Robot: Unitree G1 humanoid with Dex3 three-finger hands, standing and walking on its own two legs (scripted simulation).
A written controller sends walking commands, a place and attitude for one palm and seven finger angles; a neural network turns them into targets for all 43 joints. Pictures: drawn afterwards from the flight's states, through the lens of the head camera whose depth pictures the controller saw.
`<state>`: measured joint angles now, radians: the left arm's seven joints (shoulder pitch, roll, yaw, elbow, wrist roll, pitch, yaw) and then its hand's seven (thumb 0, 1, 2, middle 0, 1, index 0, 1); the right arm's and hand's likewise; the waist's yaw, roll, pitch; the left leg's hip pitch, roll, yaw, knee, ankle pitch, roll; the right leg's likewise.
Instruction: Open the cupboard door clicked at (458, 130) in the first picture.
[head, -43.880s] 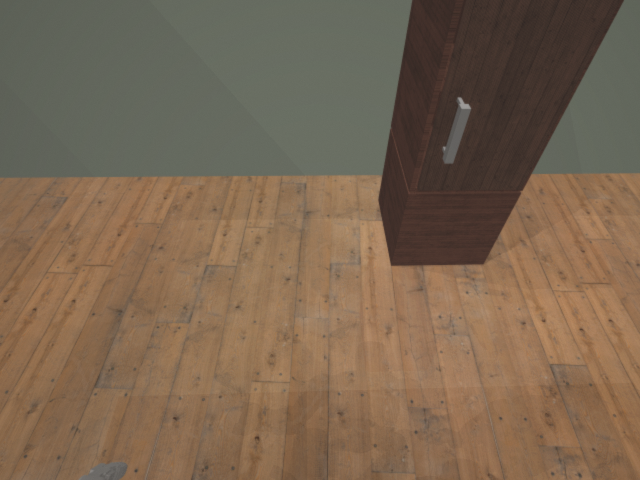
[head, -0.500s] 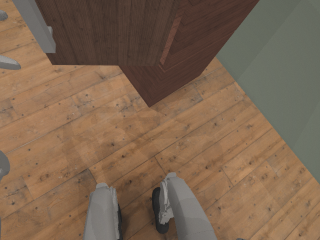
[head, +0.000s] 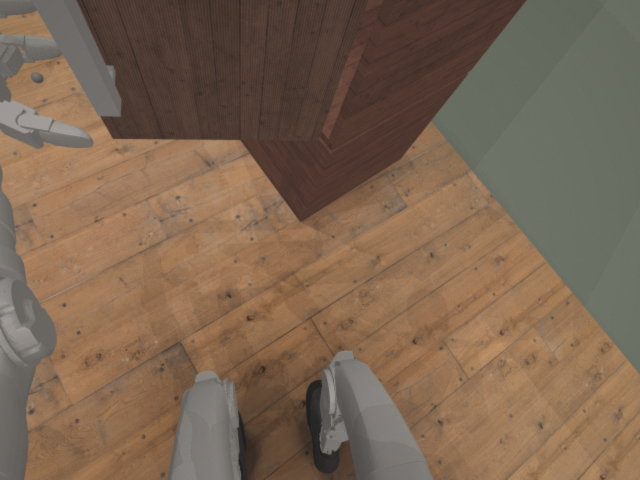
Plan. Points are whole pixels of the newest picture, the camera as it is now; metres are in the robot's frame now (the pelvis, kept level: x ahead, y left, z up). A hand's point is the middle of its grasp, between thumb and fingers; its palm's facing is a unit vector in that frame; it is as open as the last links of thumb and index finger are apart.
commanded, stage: slide the fingers in behind the handle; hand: left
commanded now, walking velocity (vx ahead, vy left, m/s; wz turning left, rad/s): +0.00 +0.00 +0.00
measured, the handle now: (85, 39) +0.59 +0.21 +0.04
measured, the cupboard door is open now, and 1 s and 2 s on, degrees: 60 58 58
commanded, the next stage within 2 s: close the thumb around the handle in 0.96 s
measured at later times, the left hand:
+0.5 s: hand (93, 77) +0.55 +0.20 +0.03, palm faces +0.01 -1.00 -0.02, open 14.0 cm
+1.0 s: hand (104, 77) +0.55 +0.19 +0.04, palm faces +0.02 -1.00 -0.04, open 14.0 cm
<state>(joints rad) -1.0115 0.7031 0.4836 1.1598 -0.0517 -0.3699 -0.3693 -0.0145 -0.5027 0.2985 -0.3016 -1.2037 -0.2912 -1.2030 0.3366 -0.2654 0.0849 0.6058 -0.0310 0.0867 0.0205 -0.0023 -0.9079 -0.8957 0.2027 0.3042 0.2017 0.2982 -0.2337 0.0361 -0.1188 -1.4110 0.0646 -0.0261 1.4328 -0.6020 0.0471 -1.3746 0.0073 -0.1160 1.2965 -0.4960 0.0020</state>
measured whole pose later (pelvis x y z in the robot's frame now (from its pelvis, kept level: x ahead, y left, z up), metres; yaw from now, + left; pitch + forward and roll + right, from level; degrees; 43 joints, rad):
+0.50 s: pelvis +0.01 -0.01 +0.00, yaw +1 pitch +33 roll -7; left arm -1.01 0.57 0.40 1.16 -0.03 -0.42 -0.24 -0.01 -0.50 0.30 -0.30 -1.20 -0.29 -1.22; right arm 0.32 -0.25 0.06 0.61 -0.05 0.09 0.04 0.00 -0.91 -0.90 0.20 0.30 0.20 0.30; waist -0.23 0.04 -0.13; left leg -1.38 0.06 -0.03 1.41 -0.60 0.04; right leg -1.35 0.00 -0.12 1.29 -0.51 -0.01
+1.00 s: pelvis +0.00 -0.02 +0.00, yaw +1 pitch +32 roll -5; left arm -1.00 0.58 0.43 1.17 -0.04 -0.43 -0.26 -0.01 -0.50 0.30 -0.30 -1.20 -0.31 -1.20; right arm 0.32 -0.26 0.06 0.61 -0.03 0.09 0.03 0.00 -0.91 -0.90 0.20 0.30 0.20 0.30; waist -0.22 0.05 -0.13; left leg -1.38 0.06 -0.02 1.42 -0.60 0.03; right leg -1.37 0.01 -0.10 1.32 -0.51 -0.02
